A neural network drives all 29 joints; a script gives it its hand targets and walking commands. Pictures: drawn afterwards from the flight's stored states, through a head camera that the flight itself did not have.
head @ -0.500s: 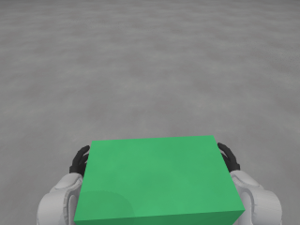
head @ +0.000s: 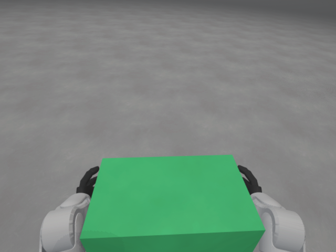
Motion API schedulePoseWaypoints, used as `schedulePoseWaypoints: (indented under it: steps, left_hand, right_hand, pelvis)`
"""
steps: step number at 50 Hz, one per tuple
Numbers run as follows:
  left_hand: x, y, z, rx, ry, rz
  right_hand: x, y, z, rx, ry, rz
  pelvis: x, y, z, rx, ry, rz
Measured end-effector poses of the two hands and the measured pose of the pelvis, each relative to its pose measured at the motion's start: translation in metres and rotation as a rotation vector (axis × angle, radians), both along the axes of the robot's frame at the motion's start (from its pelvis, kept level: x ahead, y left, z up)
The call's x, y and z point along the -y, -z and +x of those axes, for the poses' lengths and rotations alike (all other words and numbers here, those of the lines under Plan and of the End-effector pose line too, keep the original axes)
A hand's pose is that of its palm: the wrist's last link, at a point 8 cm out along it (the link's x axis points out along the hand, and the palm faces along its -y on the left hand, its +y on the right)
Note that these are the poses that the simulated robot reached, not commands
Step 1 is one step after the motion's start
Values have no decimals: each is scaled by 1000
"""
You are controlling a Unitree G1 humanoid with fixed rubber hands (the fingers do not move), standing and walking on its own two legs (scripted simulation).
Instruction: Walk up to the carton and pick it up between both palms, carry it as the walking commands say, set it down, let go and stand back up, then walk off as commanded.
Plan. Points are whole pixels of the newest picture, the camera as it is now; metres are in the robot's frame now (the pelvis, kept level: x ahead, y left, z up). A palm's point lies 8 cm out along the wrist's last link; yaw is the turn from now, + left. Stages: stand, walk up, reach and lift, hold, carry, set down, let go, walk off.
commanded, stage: carry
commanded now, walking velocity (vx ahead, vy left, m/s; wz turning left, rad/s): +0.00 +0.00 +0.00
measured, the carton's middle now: (169, 230) +0.19 -0.01 +0.03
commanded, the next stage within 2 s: none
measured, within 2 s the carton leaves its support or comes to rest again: neither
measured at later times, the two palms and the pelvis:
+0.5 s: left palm (95, 243) +0.15 +0.13 +0.07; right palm (283, 245) +0.14 -0.22 +0.07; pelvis -0.10 -0.03 +0.00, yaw -1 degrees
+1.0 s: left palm out of the picture +0.13 +0.13 +0.06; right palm out of the picture +0.11 -0.22 +0.06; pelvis -0.12 -0.04 +0.00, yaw -1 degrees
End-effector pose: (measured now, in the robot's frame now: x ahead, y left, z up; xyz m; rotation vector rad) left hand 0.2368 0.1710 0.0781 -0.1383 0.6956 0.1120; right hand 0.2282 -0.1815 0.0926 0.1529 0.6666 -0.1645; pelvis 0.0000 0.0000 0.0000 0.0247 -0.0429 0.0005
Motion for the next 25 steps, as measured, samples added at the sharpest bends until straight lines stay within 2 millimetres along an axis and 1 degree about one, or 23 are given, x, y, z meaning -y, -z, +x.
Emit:
schedulePoseWaypoints:
  steps: [2, 3, 5, 7, 10, 12, 15, 19, 21, 25]
  left_hand:
    - [3, -6, -8, 3, 26, 27]
    - [4, -11, -12, 14, 28, 32]
    - [4, -21, -20, 49, 18, 44]
    - [2, -25, -29, 58, 3, 62]
    - [6, -20, -43, 48, -7, 81]
    - [11, -12, -55, 8, -10, 89]
    - [20, -2, -71, -35, -18, 76]
    - [29, 2, -72, -21, -5, 62]
    - [33, 9, -72, -19, 7, 49]
    - [38, 6, -82, -17, 28, 56]
  right_hand:
    - [3, 1, -15, 2, 26, 27]
    - [4, -1, -20, 15, 31, 35]
    - [4, -6, -26, 48, 21, 46]
    - [2, -4, -30, 56, -2, 54]
    - [6, 5, -37, 49, -34, 48]
    - [11, 16, -47, 8, -45, 48]
    - [20, 23, -62, -36, -46, 46]
    - [30, 25, -71, -20, -16, 49]
    - [33, 25, -74, -20, -7, 33]
    - [39, 19, -85, -18, -7, 21]
  pelvis:
    - [-1, -2, -11, -1, -2, -25]
    - [-2, -3, -16, -1, -6, -35]
    - [-1, -2, -24, -7, -8, -45]
    - [2, 0, -31, -19, -2, -36]
    - [11, 7, -45, -38, 21, -15]
    - [15, 6, -55, -32, 15, -38]
    - [21, 3, -66, -36, 12, -31]
    - [24, 5, -76, -53, 15, -33]
    - [28, 5, -82, -53, 10, -13]
    - [32, 0, -95, -58, 14, -8]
